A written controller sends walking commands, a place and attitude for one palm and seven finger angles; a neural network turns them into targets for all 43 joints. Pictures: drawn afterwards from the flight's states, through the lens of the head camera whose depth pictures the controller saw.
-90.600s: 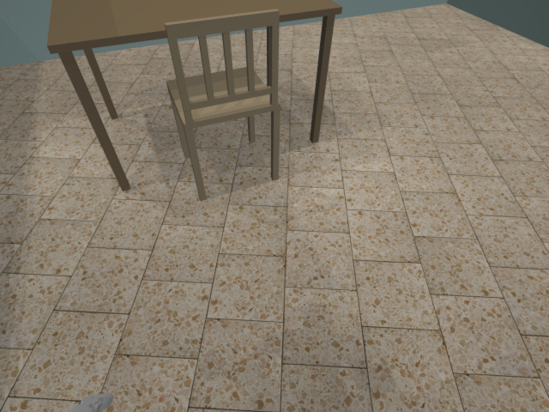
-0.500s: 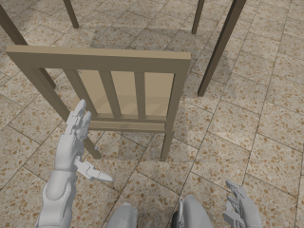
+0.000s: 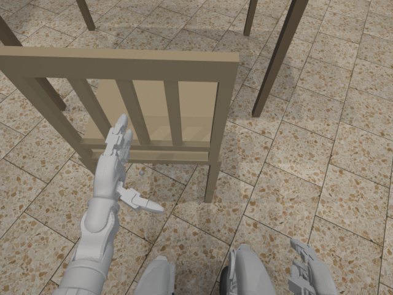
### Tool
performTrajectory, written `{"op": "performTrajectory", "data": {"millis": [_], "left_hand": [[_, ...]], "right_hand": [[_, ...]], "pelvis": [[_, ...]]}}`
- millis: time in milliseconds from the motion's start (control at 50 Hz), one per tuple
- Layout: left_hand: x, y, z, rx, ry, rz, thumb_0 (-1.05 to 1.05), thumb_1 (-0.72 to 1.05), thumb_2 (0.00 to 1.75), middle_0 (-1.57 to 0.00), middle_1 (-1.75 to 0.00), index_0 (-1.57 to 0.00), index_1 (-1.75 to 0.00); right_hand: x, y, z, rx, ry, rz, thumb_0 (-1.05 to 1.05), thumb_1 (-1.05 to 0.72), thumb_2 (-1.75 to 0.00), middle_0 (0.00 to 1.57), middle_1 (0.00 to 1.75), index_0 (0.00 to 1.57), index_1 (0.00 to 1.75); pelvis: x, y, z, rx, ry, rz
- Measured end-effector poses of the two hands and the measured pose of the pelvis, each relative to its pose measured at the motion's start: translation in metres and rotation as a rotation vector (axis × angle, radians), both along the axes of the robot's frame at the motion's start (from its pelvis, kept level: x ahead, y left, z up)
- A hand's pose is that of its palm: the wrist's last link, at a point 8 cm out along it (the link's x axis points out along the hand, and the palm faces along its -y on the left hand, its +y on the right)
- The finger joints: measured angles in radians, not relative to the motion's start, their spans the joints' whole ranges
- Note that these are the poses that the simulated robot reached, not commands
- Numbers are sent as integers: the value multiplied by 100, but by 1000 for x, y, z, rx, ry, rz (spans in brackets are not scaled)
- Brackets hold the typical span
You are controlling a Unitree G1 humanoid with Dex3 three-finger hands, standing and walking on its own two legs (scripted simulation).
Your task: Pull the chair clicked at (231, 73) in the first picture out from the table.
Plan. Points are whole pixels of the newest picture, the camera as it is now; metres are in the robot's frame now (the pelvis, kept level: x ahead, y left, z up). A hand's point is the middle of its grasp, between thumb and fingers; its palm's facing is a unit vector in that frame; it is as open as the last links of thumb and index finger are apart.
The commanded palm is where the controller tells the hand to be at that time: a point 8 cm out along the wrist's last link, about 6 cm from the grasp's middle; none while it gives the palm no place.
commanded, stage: aim the fingers beside a spindle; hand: left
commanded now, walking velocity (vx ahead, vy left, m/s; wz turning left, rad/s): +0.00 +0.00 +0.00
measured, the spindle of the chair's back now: (136, 115) +0.49 +0.15 +0.01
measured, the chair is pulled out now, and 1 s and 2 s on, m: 0.29 0.29 0.29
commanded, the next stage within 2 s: none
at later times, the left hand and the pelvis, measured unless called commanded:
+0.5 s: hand (139, 172) +0.34 +0.12 +0.03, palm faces -0.04 -1.00 -0.02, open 16.9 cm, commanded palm +0.32 +0.18 +0.03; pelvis +0.00 +0.00 +0.00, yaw +0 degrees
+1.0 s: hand (134, 173) +0.34 +0.13 +0.02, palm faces -0.02 -1.00 -0.04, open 16.9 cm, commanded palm +0.32 +0.17 +0.02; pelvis +0.00 +0.00 +0.00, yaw +0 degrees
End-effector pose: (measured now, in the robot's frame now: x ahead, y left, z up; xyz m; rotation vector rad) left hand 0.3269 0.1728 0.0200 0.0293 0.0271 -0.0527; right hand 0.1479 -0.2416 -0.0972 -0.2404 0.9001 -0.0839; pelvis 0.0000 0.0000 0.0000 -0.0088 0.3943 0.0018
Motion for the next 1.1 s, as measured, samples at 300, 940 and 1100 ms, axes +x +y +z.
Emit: {"op": "performTrajectory", "data": {"millis": [300, 940, 1100], "left_hand": [[1, 8, 8, 10, -10, 29, -1, -50, 30, -6, -8, -6, -8], [-2, 10, 15, 21, -63, 43, -1, -50, 30, -7, -8, -6, -8], [-14, 0, 0, -17, 22, -9, -1, -50, 30, -6, -8, -6, -8]], "right_hand": [[-11, -4, -1, 8, 39, -18, 1, -90, -90, 20, 30, 20, 30], [-2, 5, -1, 19, 11, -7, 1, -90, -90, 20, 30, 20, 30], [-7, 1, 1, 6, 22, -20, 1, -90, -90, 20, 30, 20, 30]], "pelvis": [[1, -2, 4, 5, -3, -2], [-3, 2, 1, 2, -10, -6], [-1, 4, 3, -2, -5, -2]]}}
